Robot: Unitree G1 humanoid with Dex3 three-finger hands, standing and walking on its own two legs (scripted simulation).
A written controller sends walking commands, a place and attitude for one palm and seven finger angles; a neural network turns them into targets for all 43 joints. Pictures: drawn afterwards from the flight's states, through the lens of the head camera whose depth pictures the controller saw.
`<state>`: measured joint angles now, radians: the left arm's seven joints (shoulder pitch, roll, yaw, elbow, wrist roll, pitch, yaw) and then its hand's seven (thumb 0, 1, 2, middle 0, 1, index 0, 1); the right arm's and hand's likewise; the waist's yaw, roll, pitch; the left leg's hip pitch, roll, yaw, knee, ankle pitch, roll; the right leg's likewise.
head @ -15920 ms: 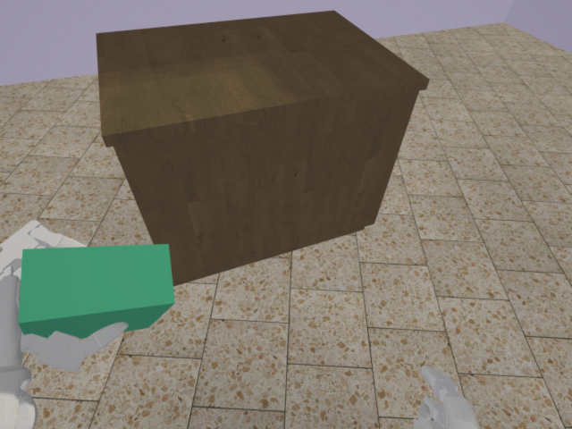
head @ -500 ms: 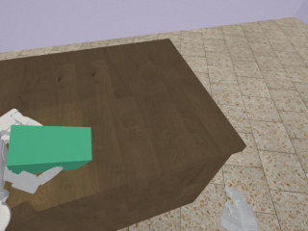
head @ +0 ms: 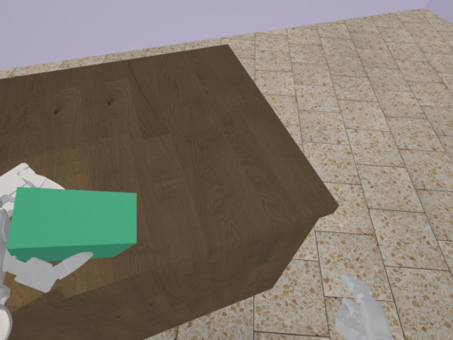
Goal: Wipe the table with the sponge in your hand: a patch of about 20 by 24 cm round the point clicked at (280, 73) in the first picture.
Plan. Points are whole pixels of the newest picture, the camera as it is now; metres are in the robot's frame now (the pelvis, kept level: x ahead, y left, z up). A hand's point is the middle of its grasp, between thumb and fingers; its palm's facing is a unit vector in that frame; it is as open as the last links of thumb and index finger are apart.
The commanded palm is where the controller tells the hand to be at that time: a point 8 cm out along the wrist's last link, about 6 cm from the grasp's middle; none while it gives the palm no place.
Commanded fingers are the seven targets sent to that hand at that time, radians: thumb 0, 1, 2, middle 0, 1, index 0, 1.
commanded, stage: shuffle to correct the standing spot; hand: left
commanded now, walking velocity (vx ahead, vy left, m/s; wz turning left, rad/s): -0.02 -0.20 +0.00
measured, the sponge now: (92, 228) +0.24 +0.20 +0.13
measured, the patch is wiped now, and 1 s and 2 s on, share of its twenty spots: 0.00 0.00 0.00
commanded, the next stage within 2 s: none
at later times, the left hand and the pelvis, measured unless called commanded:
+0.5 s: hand (37, 232) +0.21 +0.25 +0.15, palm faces +0.30 -0.85 -0.44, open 10.1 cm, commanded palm +0.15 +0.29 +0.18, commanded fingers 0.00 0.10 1.30 -1.20 -1.60 -1.20 -1.60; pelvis +0.00 +0.01 +0.00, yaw +1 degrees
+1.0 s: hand (47, 230) +0.21 +0.24 +0.16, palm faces +0.29 -0.85 -0.45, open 10.1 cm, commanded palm +0.15 +0.28 +0.18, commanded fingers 0.00 0.10 1.30 -1.20 -1.60 -1.20 -1.60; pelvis -0.01 +0.00 -0.01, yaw +0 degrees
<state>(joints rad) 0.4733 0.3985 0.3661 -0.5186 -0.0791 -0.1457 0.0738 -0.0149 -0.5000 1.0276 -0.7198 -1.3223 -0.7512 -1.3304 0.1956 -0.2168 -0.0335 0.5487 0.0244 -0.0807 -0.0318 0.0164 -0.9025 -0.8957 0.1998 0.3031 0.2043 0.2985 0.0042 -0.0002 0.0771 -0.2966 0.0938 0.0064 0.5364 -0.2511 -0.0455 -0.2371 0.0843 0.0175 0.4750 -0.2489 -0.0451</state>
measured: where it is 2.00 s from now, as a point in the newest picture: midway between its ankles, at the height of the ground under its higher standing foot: outside the picture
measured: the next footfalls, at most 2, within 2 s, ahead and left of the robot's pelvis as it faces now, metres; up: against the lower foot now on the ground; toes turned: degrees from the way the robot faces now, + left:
none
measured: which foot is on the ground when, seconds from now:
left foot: down 0.00-1.00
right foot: down 0.00-1.00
